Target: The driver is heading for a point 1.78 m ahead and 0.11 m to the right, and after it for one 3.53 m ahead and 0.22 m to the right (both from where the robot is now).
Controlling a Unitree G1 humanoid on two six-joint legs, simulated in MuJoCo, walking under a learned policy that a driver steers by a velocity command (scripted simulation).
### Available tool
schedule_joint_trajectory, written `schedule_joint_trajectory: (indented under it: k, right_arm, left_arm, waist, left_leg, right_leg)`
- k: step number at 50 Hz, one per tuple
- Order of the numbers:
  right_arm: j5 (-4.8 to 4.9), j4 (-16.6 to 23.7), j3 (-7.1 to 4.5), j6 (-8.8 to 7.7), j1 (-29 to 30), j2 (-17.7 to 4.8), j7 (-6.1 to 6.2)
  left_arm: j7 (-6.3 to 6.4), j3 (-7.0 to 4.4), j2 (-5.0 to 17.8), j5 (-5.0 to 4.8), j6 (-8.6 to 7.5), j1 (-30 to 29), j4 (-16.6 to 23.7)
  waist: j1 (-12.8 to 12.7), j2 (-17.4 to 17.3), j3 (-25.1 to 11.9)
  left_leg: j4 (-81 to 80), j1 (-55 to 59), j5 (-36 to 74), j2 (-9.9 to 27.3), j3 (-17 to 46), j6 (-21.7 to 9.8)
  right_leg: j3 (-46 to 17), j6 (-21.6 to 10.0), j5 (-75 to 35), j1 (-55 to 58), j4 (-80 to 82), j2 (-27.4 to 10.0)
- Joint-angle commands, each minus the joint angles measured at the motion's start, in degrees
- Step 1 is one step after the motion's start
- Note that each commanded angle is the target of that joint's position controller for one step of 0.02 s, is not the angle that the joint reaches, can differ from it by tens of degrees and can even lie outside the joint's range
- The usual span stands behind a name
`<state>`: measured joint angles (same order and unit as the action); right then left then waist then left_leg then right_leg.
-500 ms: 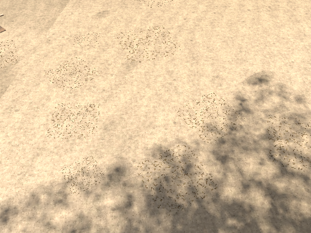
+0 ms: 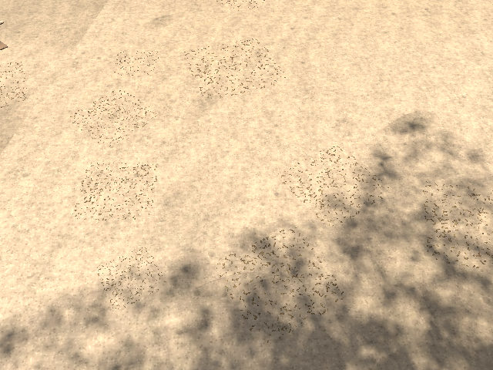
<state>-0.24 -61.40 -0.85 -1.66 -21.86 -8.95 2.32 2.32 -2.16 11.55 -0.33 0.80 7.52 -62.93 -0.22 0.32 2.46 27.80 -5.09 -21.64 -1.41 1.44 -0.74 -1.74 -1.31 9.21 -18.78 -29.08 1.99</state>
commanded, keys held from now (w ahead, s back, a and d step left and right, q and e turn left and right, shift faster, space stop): no key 0.04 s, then w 0.96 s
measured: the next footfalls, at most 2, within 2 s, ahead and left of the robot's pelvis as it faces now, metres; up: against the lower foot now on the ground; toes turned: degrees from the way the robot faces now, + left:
left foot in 0.84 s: +0.50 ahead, +0.12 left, +0.00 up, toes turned +3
right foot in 1.40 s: +0.80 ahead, -0.12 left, +0.00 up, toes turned -2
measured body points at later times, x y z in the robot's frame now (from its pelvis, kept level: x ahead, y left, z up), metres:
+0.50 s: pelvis +0.12 -0.04 +0.01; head +0.13 -0.05 +0.46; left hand +0.11 +0.21 -0.13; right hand +0.19 -0.30 -0.13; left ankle +0.10 +0.11 -0.64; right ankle +0.09 -0.12 -0.73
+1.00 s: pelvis +0.40 +0.03 +0.00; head +0.43 +0.04 +0.45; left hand +0.45 +0.30 -0.14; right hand +0.50 -0.23 -0.12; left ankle +0.46 +0.12 -0.73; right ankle +0.33 -0.11 -0.64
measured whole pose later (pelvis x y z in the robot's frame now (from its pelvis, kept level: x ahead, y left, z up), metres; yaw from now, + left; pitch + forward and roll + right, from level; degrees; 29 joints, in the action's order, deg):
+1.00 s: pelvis +0.40 +0.03 +0.00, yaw +1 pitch +1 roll +1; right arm -0.2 -52.1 -3.1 -6.2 -12.1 -13.7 -2.4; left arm 0.3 -2.1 15.4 -1.5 -5.7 15.3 -56.1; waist 0.4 1.9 2.4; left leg 24.1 -17.4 -7.6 -3.0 -4.5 -4.1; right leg -1.9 -3.3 18.3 -26.4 -69.1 -4.2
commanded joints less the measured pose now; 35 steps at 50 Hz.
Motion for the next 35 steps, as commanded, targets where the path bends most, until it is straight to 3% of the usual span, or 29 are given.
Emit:
schedule_joint_trajectory:
  k: [1,3,5,7,8,9,11,13,14,15,16,17,18,19,20,21,23,25,29,32,35]
  right_arm:
    - [0.02,0.3,-0.79,-0.22,-6.1,-4.7,0.14]
    - [0.01,-0.4,-0.67,-0.18,-7.4,-4.0,0.13]
    - [0.43,0.2,-1.26,-0.02,-7.0,-5.9,0.41]
    - [1.04,1.1,-1.85,-0.63,-8.5,-7.9,0.65]
    - [1.49,1.1,-2.52,-1.24,-9.8,-10.0,0.67]
    - [1.68,1.5,-3.35,-1.86,-7.9,-12.4,0.67]
    - [1.30,2.0,-3.41,-2.75,-7.5,-11.1,0.31]
    - [1.81,2.5,-3.34,-2.68,-6.8,-10.5,-0.36]
    - [1.98,3.2,-3.32,-2.40,-5.0,-10.7,-0.62]
    - [1.63,3.9,-3.29,-2.37,-4.1,-11.3,-0.82]
    - [1.47,4.8,-3.14,-2.66,-1.9,-11.3,-0.97]
    - [1.30,7.1,-2.00,-3.46,-1.1,-7.0,-1.12]
    - [1.78,8.3,-1.44,-4.65,-1.0,-4.7,-1.09]
    - [3.37,8.9,-2.24,-5.25,0.7,-7.4,-1.46]
    - [3.50,9.2,-2.42,-5.53,2.1,-8.3,-1.84]
    - [2.94,9.1,-2.78,-5.60,2.8,-8.3,-1.79]
    - [2.10,8.9,-3.80,-4.83,2.5,-9.1,-1.82]
    - [1.78,9.3,-3.84,-4.01,3.7,-7.9,-2.07]
    - [1.29,13.9,-3.25,-3.73,14.6,-6.9,-2.12]
    - [1.56,16.2,-2.50,-4.17,21.5,-6.6,-2.91]
    - [1.90,18.1,-2.05,-4.47,26.1,-6.8,-3.97]
  left_arm:
    - [0.18,-0.85,5.7,-0.01,-0.41,0.1,1.8]
    - [0.17,-0.66,5.0,0.05,-0.37,1.2,1.2]
    - [0.19,-1.05,5.8,-0.43,-0.47,1.7,1.0]
    - [-0.23,-1.09,5.8,-0.77,-1.88,-1.2,2.5]
    - [-0.75,-0.84,4.7,-1.16,-3.12,-3.9,3.8]
    - [-1.33,-0.76,4.5,-1.39,-4.28,-5.6,4.8]
    - [-2.28,-0.93,5.2,-1.46,-5.97,-6.3,5.7]
    - [-3.04,-0.98,5.0,-2.09,-7.00,-4.7,5.8]
    - [-3.24,-1.34,4.9,-2.20,-7.18,-0.7,4.3]
    - [-3.21,-2.37,6.1,-2.05,-7.03,5.7,1.9]
    - [-3.13,-3.65,8.5,-2.00,-6.81,14.4,-0.4]
    - [-2.85,-5.29,14.7,-1.71,-6.64,23.8,-1.5]
    - [-3.33,-3.94,12.9,-0.65,-6.96,26.3,-2.1]
    - [-3.31,-2.46,9.3,-0.21,-7.55,19.6,-0.6]
    - [-3.55,-1.59,7.3,-0.29,-7.76,13.5,1.6]
    - [-3.81,-1.05,6.7,-0.13,-7.71,10.3,2.7]
    - [-3.84,-0.19,5.4,0.40,-7.23,9.9,3.0]
    - [-3.25,-0.05,6.5,0.40,-6.93,12.9,2.3]
    - [-1.93,-0.12,8.9,0.71,-6.34,15.1,2.6]
    - [-1.48,-0.33,9.7,0.29,-6.09,17.2,3.1]
    - [-1.42,-0.60,9.8,-0.45,-5.73,20.1,2.4]
  waist:
    - [0.0,-0.8,0.6]
    - [0.1,-0.9,-0.5]
    - [0.3,-2.4,2.2]
    - [2.2,-4.5,6.0]
    - [3.2,-8.0,8.0]
    - [3.0,-10.6,10.8]
    - [2.8,-9.1,11.3]
    - [1.3,-8.0,10.1]
    - [-1.0,-7.7,8.3]
    - [-3.5,-7.7,4.7]
    - [-7.8,-5.0,0.1]
    - [-10.2,10.0,-4.8]
    - [-9.1,14.7,-8.4]
    - [-5.7,8.6,-2.4]
    - [-3.6,5.1,1.1]
    - [-2.1,2.7,2.6]
    - [-0.5,3.2,2.6]
    - [-0.4,3.2,2.9]
    - [-2.0,2.0,4.6]
    - [-3.7,2.8,5.2]
    - [-4.4,2.7,6.4]
  left_leg:
    - [-6.9,-12.1,6.6,2.3,1.6,-0.9]
    - [-7.6,-11.7,1.2,2.0,1.4,-1.1]
    - [-8.4,-13.5,-12.9,2.4,3.0,-3.4]
    - [-12.6,-12.6,-22.9,7.2,10.1,-7.6]
    - [-17.1,-9.2,-24.7,12.4,17.2,-10.4]
    - [-19.3,-6.8,-21.7,17.8,22.7,-12.6]
    - [-17.9,-1.1,-9.4,19.8,22.8,-13.3]
    - [-14.9,0.1,-0.3,17.3,17.1,-10.8]
    - [-12.5,-4.4,3.5,14.4,12.8,-9.0]
    - [-7.9,-9.4,13.6,11.5,9.8,-7.8]
    - [2.7,-14.5,23.1,8.3,5.7,-5.7]
    - [24.9,-27.6,17.5,0.2,-2.2,-0.6]
    - [40.0,-34.6,-8.7,-2.7,3.1,-0.6]
    - [47.2,-39.2,-6.5,1.3,6.5,-2.7]
    - [47.2,-39.3,-0.5,4.7,5.5,-4.2]
    - [44.3,-38.4,4.5,6.9,4.3,-4.8]
    - [39.4,-33.9,9.3,9.2,2.4,-4.1]
    - [36.6,-34.6,11.7,9.6,0.4,-2.5]
    - [23.2,-39.2,18.9,9.7,-0.7,0.3]
    - [12.3,-35.8,24.9,7.6,-2.7,0.6]
    - [6.7,-34.8,25.9,6.4,-2.7,-0.5]
  right_leg:
    - [-3.8,-2.8,-4.5,10.3,3.3,-3.4]
    - [-3.3,-2.8,1.6,10.7,3.5,-2.8]
    - [-1.1,-2.7,18.9,6.5,1.3,-0.5]
    - [0.3,-2.6,23.8,-1.8,-3.2,0.5]
    - [2.8,-1.9,17.6,-7.1,-8.0,1.2]
    - [3.5,-1.8,11.9,-12.2,-12.6,-0.6]
    - [2.5,-2.6,14.5,-18.0,-15.6,-3.5]
    - [4.3,-3.1,14.3,-13.1,-8.0,-3.6]
    - [6.7,-3.0,9.4,-2.7,-2.2,-1.4]
    - [8.0,-2.8,4.8,9.6,-1.1,1.7]
    - [2.8,-4.4,3.9,20.7,0.2,-0.7]
    - [-20.6,-11.5,12.8,32.2,9.5,-14.0]
    - [-41.3,-16.3,16.1,34.4,19.1,-23.5]
    - [-38.0,-15.0,19.4,28.5,18.9,-24.3]
    - [-29.5,-12.9,17.8,22.9,19.5,-21.7]
    - [-23.1,-11.4,13.8,19.2,20.5,-19.4]
    - [-13.0,-9.0,4.6,14.8,21.9,-14.5]
    - [-8.8,-9.4,-2.6,14.3,22.7,-13.2]
    - [-5.6,-10.3,-9.0,14.4,24.1,-13.5]
    - [-2.9,-9.6,-9.4,14.0,24.9,-12.8]
    - [-2.0,-9.5,-10.0,17.7,23.9,-14.6]
Velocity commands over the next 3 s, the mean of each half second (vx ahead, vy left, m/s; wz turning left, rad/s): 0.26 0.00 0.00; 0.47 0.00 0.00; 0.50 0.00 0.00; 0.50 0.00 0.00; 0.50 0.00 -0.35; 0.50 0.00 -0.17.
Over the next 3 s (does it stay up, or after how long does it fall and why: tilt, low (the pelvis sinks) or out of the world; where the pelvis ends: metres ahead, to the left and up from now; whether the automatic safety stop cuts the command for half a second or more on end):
stays up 1.54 -0.06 0.00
